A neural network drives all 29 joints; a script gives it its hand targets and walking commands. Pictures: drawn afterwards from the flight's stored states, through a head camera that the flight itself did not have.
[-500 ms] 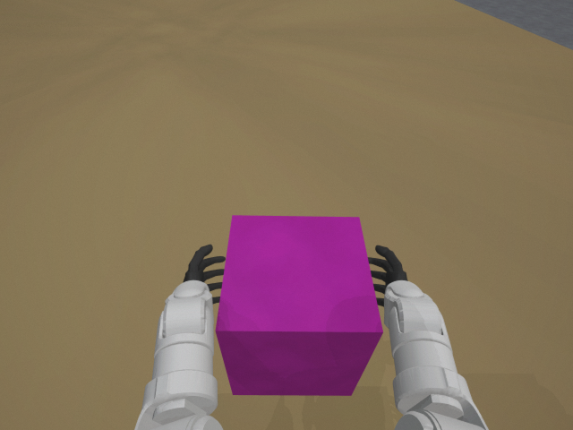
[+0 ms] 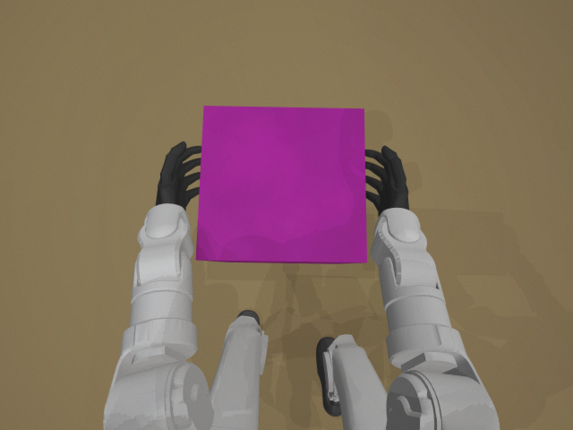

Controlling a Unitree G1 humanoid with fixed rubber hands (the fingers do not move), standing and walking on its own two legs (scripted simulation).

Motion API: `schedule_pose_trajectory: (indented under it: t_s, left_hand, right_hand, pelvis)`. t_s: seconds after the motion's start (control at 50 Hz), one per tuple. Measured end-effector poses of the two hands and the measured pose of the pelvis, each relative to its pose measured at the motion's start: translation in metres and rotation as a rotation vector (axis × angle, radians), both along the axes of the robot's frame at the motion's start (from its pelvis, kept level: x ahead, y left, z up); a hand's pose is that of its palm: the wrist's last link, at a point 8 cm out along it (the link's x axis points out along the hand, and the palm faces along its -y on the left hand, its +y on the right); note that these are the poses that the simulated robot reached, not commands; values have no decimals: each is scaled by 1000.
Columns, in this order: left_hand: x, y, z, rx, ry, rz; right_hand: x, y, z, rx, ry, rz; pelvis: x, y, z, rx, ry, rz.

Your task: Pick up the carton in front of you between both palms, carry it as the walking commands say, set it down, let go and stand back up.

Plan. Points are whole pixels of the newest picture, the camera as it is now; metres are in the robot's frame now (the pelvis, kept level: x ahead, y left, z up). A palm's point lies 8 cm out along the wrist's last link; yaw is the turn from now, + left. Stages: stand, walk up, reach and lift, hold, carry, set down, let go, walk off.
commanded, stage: set down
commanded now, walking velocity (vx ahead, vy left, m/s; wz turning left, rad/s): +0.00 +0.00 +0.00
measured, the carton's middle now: (282, 200) +0.43 +0.06 -0.16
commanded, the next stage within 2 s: none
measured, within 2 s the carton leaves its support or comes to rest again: rests again in 1.60 s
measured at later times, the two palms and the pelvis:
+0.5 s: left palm (189, 200) +0.43 +0.23 -0.23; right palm (354, 192) +0.47 -0.07 -0.22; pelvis -0.03 +0.02 -0.13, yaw -3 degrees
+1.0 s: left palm (198, 204) +0.46 +0.25 -0.38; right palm (330, 193) +0.51 -0.05 -0.38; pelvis -0.05 +0.01 -0.23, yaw -4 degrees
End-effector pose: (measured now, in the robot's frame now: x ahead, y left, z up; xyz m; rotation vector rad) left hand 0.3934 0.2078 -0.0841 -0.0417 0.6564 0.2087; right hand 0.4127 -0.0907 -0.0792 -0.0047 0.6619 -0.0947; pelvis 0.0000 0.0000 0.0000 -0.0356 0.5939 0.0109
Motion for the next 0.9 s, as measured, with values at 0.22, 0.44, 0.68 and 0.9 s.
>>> schedule_pose_trajectory:
  t_s: [0.22,0.44,0.68,0.9]
  left_hand:
    - [22,10,-52,-8,31,20]
    - [35,17,-128,-8,35,43]
    - [48,25,-196,14,56,57]
    - [61,34,-262,36,73,71]
  right_hand:
    - [27,11,-51,-15,28,21]
    - [51,19,-122,-31,29,55]
    - [73,27,-193,-35,47,93]
    - [92,37,-263,-39,61,133]
  pelvis:
    - [-13,11,-54,-10,114,-7]
    - [-27,17,-116,-28,190,-12]
    - [-40,14,-169,-29,218,-25]
    - [-48,8,-212,-19,225,-40]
